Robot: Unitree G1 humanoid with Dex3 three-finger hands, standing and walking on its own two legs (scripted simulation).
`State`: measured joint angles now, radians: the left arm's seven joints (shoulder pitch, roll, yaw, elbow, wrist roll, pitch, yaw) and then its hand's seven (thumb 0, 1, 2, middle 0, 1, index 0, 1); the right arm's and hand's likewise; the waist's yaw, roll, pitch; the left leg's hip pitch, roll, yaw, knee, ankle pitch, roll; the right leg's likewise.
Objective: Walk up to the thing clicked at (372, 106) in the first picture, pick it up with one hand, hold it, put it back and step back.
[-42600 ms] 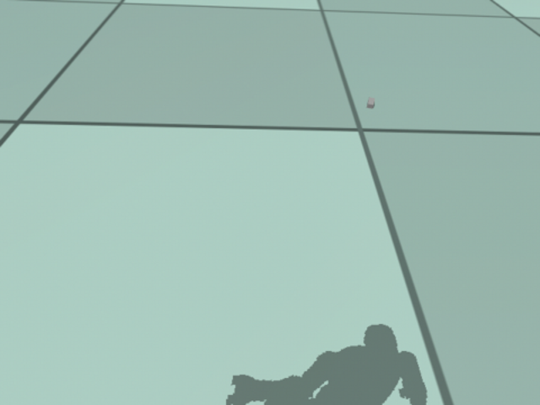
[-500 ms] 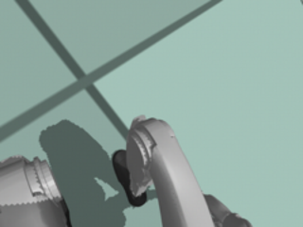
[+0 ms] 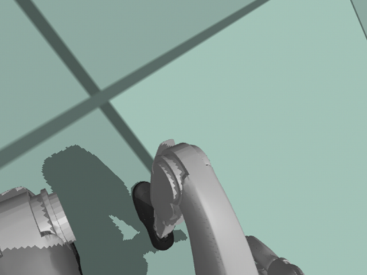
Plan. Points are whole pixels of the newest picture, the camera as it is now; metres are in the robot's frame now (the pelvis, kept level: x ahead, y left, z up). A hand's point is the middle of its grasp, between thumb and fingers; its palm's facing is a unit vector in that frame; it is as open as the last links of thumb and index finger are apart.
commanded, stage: open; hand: left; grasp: from above
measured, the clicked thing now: out of the picture +0.45 +0.33 -0.29
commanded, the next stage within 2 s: withdraw in 0.58 s
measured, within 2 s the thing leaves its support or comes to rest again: neither
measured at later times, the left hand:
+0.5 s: hand out of the picture +0.45 +0.32 -0.25, palm faces -0.46 -0.15 -0.88, open 12.0 cm
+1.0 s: hand out of the picture +0.48 +0.34 -0.19, palm faces -0.25 -0.11 -0.96, open 12.7 cm
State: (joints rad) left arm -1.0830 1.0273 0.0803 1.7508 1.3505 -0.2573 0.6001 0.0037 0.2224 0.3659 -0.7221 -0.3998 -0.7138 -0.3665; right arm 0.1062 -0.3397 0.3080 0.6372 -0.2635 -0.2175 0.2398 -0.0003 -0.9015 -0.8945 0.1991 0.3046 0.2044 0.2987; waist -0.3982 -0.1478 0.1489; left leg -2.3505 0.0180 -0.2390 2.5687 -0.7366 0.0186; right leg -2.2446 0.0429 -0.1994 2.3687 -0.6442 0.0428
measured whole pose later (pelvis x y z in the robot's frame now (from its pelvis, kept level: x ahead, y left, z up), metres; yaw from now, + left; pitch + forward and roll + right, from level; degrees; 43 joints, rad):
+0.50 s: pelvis +0.00 +0.00 +0.00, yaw +0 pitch +28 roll -15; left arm -1.07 1.03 0.09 1.72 1.33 -0.26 0.58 0.00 -0.15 0.69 -0.37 -0.72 -0.38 -0.71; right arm 0.11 -0.35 0.31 0.62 -0.25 -0.21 0.24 0.00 -0.90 -0.89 0.20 0.30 0.20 0.30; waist -0.40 -0.15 0.16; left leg -2.35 0.02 -0.24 2.56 -0.74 0.02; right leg -2.24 0.05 -0.20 2.36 -0.64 0.04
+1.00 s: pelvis +0.01 +0.00 +0.01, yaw +0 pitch +31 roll -14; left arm -1.03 0.94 0.14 1.51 1.28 -0.15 0.60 0.00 -0.25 0.79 -0.29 -0.79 -0.30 -0.77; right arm 0.16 -0.33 0.24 0.65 -0.23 -0.22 0.28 0.00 -0.90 -0.89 0.20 0.30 0.20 0.30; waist -0.35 -0.09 0.06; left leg -2.36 0.02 -0.23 2.53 -0.74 0.01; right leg -2.27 0.04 -0.19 2.35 -0.65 0.03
